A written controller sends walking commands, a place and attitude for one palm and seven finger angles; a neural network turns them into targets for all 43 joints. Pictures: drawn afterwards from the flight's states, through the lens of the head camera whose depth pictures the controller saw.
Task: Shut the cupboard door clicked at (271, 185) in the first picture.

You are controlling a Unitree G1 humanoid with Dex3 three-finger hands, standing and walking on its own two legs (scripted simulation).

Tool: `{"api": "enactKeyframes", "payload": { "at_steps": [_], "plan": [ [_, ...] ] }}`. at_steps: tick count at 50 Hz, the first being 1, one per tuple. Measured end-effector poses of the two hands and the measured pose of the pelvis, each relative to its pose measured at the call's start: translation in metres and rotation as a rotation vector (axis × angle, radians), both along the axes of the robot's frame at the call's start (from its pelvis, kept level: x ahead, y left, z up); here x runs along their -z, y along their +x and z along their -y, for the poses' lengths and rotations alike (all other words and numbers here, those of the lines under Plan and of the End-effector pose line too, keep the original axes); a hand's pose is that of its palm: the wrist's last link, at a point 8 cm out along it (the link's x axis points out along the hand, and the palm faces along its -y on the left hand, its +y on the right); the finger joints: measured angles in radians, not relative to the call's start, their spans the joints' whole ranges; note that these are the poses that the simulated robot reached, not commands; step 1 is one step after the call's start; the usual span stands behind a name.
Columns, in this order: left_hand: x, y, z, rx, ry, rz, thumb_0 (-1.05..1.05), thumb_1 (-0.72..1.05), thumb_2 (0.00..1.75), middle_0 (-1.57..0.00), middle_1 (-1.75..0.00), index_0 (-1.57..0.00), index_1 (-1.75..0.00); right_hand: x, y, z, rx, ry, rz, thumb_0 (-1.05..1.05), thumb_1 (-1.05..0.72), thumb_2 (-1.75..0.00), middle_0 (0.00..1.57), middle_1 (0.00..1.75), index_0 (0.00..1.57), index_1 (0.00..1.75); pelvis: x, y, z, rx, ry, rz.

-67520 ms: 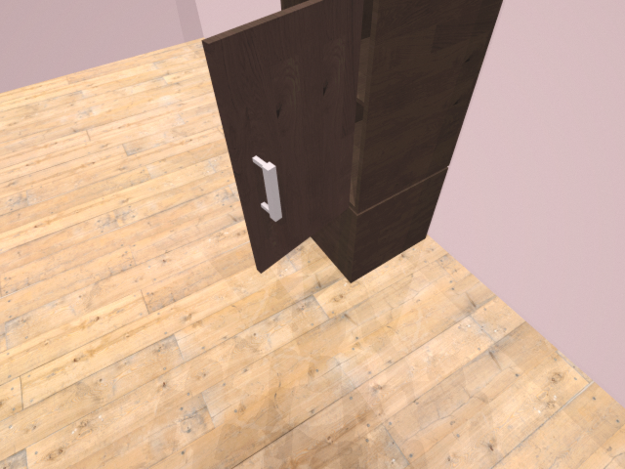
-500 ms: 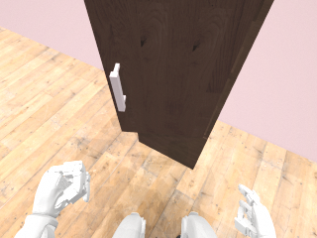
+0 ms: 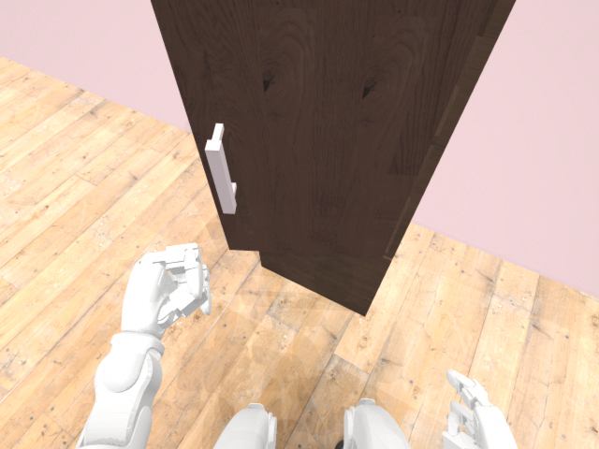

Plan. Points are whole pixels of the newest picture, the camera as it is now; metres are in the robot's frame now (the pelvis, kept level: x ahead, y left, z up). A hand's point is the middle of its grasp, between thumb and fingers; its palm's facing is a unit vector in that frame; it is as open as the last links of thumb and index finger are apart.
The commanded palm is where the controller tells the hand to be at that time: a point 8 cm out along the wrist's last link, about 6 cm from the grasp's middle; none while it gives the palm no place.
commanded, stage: bring the fist close to the handle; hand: left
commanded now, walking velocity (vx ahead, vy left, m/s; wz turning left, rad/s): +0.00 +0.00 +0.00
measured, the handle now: (224, 171) +0.50 +0.14 +0.05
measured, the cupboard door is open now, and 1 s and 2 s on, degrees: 25 25 11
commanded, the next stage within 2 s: push the door shut along its arc in 0.84 s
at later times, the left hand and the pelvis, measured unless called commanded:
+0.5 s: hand (249, 233) +0.39 +0.09 +0.04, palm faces -0.09 -1.00 -0.01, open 3.1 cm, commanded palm +0.36 +0.15 +0.05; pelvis +0.00 -0.01 +0.00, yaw +0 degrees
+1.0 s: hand (240, 238) +0.37 +0.10 +0.05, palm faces -0.07 -1.00 -0.04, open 3.1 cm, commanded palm +0.36 +0.15 +0.05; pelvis -0.01 -0.02 +0.01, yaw +0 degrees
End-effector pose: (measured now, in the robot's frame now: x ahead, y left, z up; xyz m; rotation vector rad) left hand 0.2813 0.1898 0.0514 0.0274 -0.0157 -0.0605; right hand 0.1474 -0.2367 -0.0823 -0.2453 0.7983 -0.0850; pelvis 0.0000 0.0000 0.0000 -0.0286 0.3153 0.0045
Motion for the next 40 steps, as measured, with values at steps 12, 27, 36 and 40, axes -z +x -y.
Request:
{"api": "enactKeyframes", "payload": {
  "at_steps": [12,27,36,40],
  "plan": [
    [0.004,0.047,0.021,-0.014,-0.008,0.006,0.01,0.89,0.90,-1.30,-1.50,-1.31,-1.50,0.006,-0.007,0.007,0.029,0.002,-0.053,0.01,-0.91,-0.90,0.20,0.30,0.20,0.30,-0.001,-0.002,0.006,0.013,0.016,-0.009],
    [0.005,0.097,0.049,0.008,-0.020,-0.012,0.01,0.90,0.90,-1.30,-1.50,-1.30,-1.50,0.017,-0.039,0.025,0.088,0.000,-0.172,0.01,-0.91,-0.90,0.20,0.30,0.20,0.30,-0.004,-0.002,0.013,0.020,0.027,-0.029],
    [0.000,0.081,0.039,-0.027,0.028,-0.021,0.01,0.90,0.90,-1.30,-1.50,-1.30,-1.50,0.016,-0.057,0.030,0.114,0.039,-0.221,0.01,-0.91,-0.90,0.20,0.30,0.20,0.30,-0.012,0.003,0.018,0.038,0.042,-0.012],
    [0.004,0.069,0.033,-0.041,0.008,-0.033,0.01,0.90,0.90,-1.30,-1.50,-1.30,-1.50,0.013,-0.056,0.032,0.101,0.029,-0.221,0.01,-0.91,-0.90,0.20,0.30,0.20,0.30,-0.014,0.000,0.020,0.029,0.042,-0.001]
  ]
}}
